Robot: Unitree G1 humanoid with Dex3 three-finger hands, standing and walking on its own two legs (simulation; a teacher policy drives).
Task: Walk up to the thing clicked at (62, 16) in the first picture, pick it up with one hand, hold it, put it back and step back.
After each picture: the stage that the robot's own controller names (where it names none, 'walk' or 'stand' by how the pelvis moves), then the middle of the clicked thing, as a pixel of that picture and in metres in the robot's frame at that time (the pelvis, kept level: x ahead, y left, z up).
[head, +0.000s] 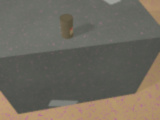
stand; (66, 26) +0.74 +0.10 -0.05
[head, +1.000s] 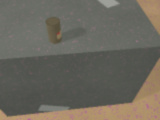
walk; (54, 30) +0.66 +0.19 -0.03
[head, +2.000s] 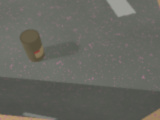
stand; (33, 46) +0.47 +0.22 -0.01
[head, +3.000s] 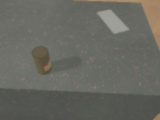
stand; (42, 61) +0.49 +0.20 -0.05
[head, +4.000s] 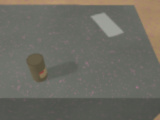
stand; (37, 68) +0.46 +0.21 -0.05
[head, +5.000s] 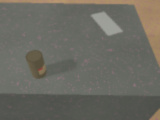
stand; (36, 65) +0.48 +0.21 -0.05
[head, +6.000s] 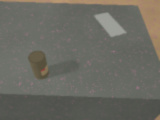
stand; (39, 65) +0.48 +0.20 -0.05
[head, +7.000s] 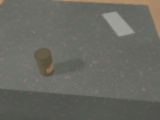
stand; (44, 63) +0.48 +0.20 -0.05
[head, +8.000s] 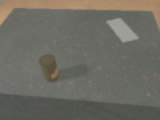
rise first; (49, 68) +0.47 +0.19 -0.05
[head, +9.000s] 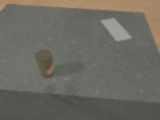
go down; (45, 64) +0.50 +0.18 -0.04
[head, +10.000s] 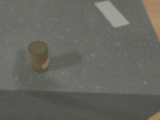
go down; (39, 57) +0.47 +0.15 -0.01
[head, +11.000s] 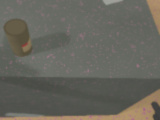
close in; (19, 39) +0.49 +0.18 +0.02
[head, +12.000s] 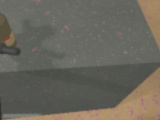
close; (1, 33) +0.51 +0.22 +0.04
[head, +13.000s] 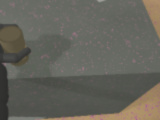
lift; (14, 47) +0.45 +0.18 +0.04
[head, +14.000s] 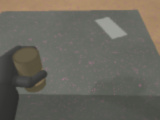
lift; (31, 70) +0.32 +0.16 +0.15
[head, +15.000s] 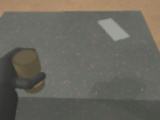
hold; (30, 72) +0.32 +0.17 +0.14
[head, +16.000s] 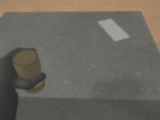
hold; (30, 72) +0.32 +0.17 +0.14
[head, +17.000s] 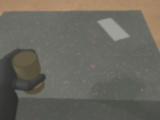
crouch; (29, 73) +0.32 +0.17 +0.14
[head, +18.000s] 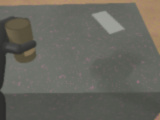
crouch; (22, 41) +0.41 +0.18 +0.18
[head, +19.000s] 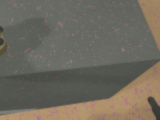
lower; out of the picture +0.49 +0.21 +0.03
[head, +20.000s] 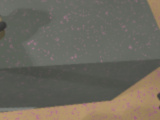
lower; out of the picture +0.52 +0.21 +0.07
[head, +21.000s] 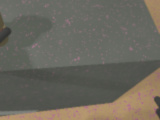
lower; out of the picture +0.51 +0.21 +0.06
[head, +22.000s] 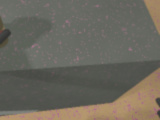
lower; out of the picture +0.50 +0.22 +0.06
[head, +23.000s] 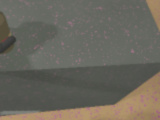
rest; out of the picture +0.49 +0.20 +0.06
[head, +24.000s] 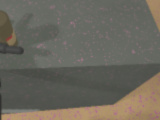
withdraw; (1, 32) +0.49 +0.20 +0.05
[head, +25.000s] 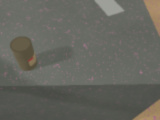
sink last; (24, 54) +0.46 +0.20 +0.01
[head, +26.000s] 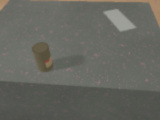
stand; (43, 57) +0.50 +0.21 +0.01
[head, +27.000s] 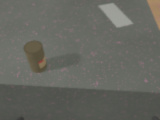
stand; (36, 57) +0.47 +0.20 +0.01
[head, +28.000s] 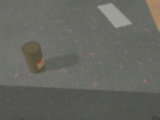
stand; (34, 58) +0.47 +0.21 +0.02
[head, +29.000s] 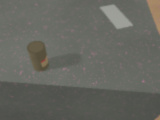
stand; (38, 56) +0.48 +0.20 -0.01
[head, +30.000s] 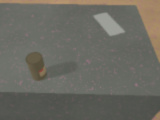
stand; (36, 66) +0.47 +0.22 -0.05
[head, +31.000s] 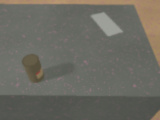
stand; (33, 69) +0.46 +0.23 -0.05
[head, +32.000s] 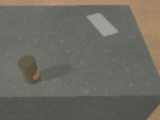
stand; (30, 70) +0.46 +0.24 -0.05
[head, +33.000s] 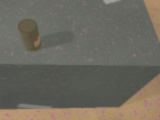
walk; (30, 36) +0.52 +0.21 -0.03
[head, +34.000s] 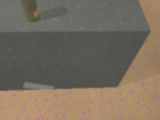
walk; (30, 8) +0.70 +0.28 -0.02
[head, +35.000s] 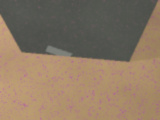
walk; out of the picture +1.03 +0.18 -0.01
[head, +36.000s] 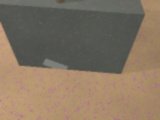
stand; out of the picture +1.08 +0.20 -0.04
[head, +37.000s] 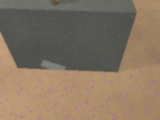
stand; out of the picture +1.11 +0.22 -0.05
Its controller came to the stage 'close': yes
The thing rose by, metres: 0.20
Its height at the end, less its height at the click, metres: +0.00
